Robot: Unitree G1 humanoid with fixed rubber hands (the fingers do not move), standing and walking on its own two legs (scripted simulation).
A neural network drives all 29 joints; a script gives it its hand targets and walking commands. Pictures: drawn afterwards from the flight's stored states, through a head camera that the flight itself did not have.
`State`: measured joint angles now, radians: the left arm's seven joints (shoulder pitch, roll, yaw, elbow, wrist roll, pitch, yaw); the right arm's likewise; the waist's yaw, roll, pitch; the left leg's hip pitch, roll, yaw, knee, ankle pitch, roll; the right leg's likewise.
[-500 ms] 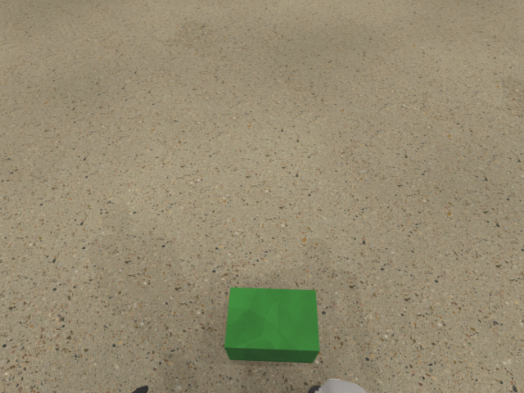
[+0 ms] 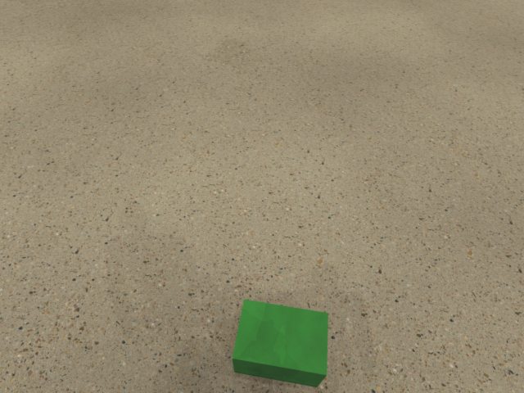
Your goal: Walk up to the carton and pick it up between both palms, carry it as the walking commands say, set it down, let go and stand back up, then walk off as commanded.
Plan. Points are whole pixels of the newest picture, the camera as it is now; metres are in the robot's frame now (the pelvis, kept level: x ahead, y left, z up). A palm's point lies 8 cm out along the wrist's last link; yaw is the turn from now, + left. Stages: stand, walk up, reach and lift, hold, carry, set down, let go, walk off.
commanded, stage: stand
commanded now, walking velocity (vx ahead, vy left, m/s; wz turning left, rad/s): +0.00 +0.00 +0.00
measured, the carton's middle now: (280, 343) +0.39 -0.03 -0.69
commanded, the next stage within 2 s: reach and lift in 0.60 s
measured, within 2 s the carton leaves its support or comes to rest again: neither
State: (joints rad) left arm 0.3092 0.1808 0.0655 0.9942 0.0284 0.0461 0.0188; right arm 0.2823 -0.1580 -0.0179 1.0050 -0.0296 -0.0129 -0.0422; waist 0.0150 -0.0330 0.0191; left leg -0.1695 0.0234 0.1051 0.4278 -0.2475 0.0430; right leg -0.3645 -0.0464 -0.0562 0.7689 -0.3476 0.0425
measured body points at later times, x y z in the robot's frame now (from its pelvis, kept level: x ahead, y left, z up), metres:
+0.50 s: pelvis +0.00 -0.02 +0.00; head +0.00 -0.03 +0.45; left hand +0.00 +0.20 -0.15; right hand +0.00 -0.25 -0.16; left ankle -0.01 +0.09 -0.74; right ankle -0.01 -0.13 -0.74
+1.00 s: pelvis -0.02 -0.02 -0.03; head +0.06 -0.02 +0.41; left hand +0.14 +0.21 -0.16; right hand +0.14 -0.25 -0.16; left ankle -0.01 +0.09 -0.74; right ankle -0.01 -0.13 -0.74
